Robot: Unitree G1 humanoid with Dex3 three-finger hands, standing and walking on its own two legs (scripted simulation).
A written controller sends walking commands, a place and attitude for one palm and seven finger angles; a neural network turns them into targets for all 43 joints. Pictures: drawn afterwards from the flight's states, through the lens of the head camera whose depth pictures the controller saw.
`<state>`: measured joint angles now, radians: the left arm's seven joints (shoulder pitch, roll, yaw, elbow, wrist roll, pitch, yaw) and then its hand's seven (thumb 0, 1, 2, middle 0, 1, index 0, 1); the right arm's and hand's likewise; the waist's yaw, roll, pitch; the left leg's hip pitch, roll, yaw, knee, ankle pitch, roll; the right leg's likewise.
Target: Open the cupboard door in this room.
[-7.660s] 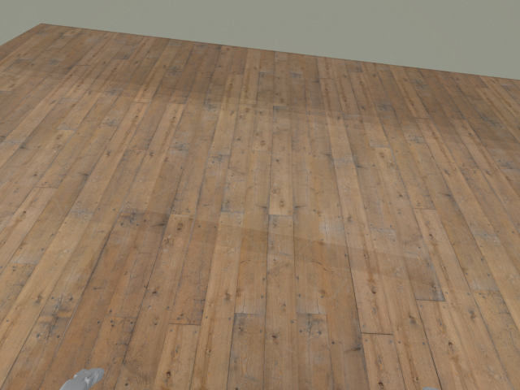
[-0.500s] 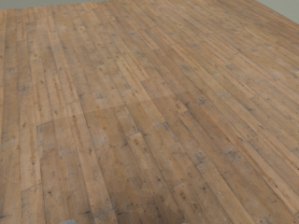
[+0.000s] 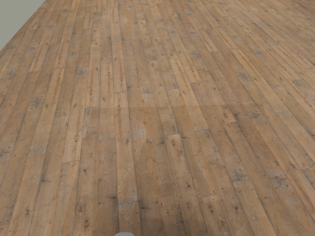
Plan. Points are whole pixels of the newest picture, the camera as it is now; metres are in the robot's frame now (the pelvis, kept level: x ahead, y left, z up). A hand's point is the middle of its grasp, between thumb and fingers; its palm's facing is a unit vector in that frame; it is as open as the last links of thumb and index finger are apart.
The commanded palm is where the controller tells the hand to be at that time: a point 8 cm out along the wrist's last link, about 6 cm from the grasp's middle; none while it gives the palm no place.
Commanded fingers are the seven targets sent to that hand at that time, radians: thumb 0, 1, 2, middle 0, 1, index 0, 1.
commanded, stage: turn or walk to find it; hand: left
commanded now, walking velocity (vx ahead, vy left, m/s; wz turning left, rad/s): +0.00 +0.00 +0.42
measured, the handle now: out of the picture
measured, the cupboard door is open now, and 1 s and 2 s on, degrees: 0 0 0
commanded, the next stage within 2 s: none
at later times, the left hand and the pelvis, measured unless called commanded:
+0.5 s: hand out of the picture +0.02 +0.26 -0.16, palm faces +0.20 -0.95 -0.25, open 7.4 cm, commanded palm none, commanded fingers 0.00 0.90 0.90 -0.20 -0.30 -0.20 -0.30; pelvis -0.03 +0.04 +0.00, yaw +10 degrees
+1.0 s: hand out of the picture -0.08 +0.17 -0.15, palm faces +0.43 -0.86 -0.27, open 7.4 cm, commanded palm none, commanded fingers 0.00 0.90 0.90 -0.20 -0.30 -0.20 -0.30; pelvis -0.06 -0.03 +0.00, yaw +25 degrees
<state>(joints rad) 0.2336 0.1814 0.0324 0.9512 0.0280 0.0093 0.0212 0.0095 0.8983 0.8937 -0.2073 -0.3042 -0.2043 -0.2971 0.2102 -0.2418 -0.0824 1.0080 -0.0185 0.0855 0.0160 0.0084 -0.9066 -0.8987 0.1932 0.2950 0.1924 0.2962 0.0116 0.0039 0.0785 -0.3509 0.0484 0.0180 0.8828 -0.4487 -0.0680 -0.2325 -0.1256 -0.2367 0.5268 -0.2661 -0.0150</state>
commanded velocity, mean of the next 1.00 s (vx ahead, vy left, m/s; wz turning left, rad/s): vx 0.00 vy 0.00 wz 0.42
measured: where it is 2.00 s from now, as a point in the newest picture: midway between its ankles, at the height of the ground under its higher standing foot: outside the picture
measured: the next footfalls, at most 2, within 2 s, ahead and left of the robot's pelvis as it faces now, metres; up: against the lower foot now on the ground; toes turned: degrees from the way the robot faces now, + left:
left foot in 0.10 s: +0.01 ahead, +0.14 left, +0.00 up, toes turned +7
right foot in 0.66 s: +0.02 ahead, -0.09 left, +0.00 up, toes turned +12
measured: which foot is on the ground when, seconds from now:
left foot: up 0.00-0.08, down 0.10-0.68, up 0.70-1.00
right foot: down 0.00-0.10, up 0.12-0.64, down 0.66-1.00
